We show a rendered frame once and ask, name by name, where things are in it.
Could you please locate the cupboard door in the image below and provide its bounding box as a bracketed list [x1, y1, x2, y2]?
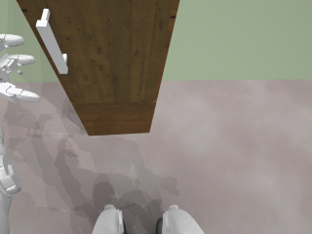
[22, 0, 174, 104]

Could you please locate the left robot thigh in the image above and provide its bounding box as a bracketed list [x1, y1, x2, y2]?
[92, 209, 124, 234]

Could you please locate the left robot upper arm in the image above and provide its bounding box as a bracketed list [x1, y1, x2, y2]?
[0, 154, 23, 234]

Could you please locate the robot thigh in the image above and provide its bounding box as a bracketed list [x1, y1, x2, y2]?
[92, 209, 124, 234]
[162, 209, 205, 234]

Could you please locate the handle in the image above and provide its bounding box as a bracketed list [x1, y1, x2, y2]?
[36, 9, 68, 74]

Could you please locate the right robot thigh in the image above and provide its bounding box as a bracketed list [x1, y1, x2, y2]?
[162, 209, 205, 234]

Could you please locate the left robot hand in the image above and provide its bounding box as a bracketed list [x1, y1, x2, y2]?
[0, 34, 41, 103]

